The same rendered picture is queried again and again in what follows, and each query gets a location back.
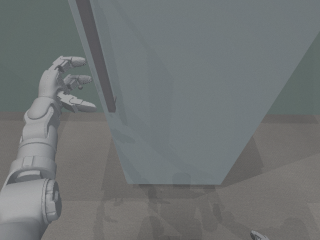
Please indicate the left robot hand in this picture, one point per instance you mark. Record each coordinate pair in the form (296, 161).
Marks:
(52, 85)

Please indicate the handle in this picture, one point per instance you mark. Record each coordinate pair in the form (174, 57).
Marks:
(89, 25)

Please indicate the robot left upper arm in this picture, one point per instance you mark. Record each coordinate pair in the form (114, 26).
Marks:
(27, 208)

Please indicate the robot left forearm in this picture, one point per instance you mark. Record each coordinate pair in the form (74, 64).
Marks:
(37, 148)

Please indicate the fridge door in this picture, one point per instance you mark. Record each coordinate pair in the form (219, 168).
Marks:
(193, 79)

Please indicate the right robot hand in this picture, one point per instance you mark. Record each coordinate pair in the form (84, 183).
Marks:
(257, 236)

